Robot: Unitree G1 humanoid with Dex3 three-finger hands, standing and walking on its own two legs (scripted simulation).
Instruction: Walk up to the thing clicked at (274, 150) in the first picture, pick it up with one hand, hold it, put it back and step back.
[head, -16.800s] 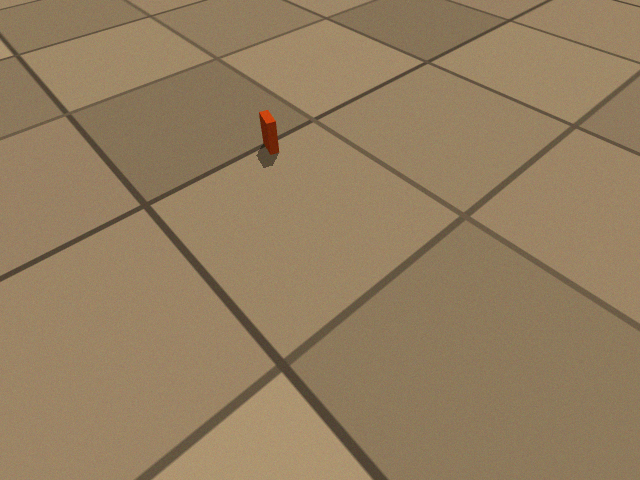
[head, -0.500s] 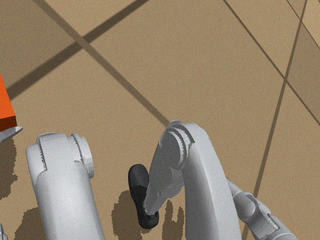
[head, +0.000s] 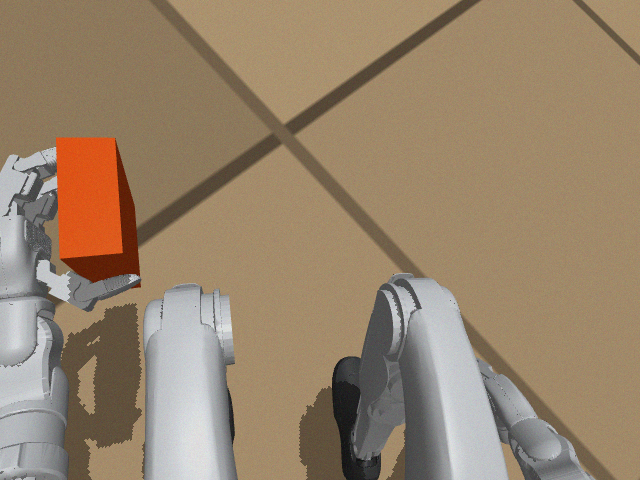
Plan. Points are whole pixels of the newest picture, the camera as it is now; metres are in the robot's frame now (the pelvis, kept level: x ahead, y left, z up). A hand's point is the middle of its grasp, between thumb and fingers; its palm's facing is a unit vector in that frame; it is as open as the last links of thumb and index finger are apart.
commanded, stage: lift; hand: left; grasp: from the side
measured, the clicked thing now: (106, 226) +0.38 +0.25 -0.06
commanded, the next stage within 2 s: none
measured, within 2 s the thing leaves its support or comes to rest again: neither
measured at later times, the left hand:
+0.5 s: hand out of the picture +0.34 +0.24 +0.18, palm faces +0.23 -0.97 +0.00, open 13.9 cm
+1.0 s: hand out of the picture +0.35 +0.24 +0.34, palm faces +0.23 -0.97 -0.02, open 13.9 cm
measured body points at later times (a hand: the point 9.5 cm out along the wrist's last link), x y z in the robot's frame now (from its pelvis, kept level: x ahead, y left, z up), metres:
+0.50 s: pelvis +0.02 +0.00 +0.16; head +0.19 +0.04 +0.57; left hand +0.33 +0.29 +0.19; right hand +0.26 -0.23 +0.05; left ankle +0.08 +0.12 -0.30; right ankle +0.12 -0.12 -0.30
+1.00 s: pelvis +0.05 +0.01 +0.30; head +0.15 +0.04 +0.74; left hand +0.34 +0.29 +0.34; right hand +0.24 -0.22 +0.20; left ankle +0.08 +0.12 -0.30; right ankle +0.11 -0.12 -0.30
